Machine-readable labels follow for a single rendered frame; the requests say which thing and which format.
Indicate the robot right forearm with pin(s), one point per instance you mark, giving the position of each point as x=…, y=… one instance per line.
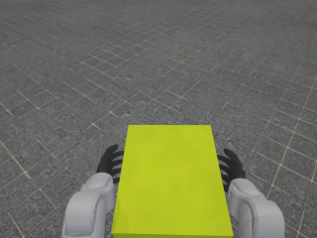
x=257, y=217

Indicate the robot right hand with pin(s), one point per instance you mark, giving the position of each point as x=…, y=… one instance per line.
x=235, y=169

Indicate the robot left hand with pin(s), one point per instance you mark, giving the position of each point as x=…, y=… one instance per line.
x=107, y=164

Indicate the carton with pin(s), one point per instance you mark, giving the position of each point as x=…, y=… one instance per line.
x=170, y=185

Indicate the robot left forearm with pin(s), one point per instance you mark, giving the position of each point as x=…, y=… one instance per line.
x=85, y=213

